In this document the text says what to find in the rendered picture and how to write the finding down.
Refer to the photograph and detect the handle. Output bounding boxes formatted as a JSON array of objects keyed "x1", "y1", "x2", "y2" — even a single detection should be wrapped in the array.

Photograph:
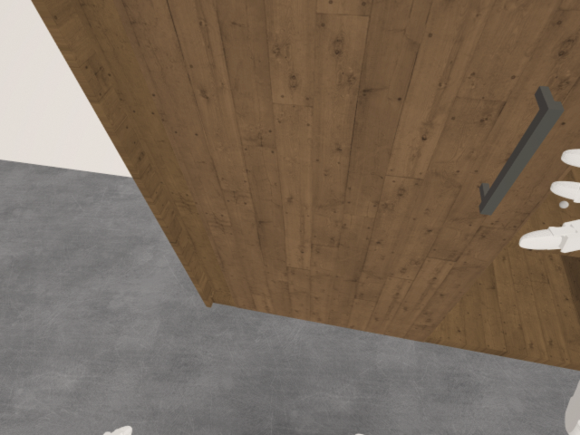
[{"x1": 479, "y1": 86, "x2": 564, "y2": 215}]

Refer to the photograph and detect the wardrobe door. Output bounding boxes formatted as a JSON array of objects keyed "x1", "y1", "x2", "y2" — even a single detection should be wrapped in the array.
[
  {"x1": 113, "y1": 0, "x2": 580, "y2": 343},
  {"x1": 71, "y1": 0, "x2": 231, "y2": 295}
]

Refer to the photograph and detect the robot right hand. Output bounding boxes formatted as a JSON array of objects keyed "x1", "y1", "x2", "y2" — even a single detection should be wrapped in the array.
[{"x1": 519, "y1": 149, "x2": 580, "y2": 253}]

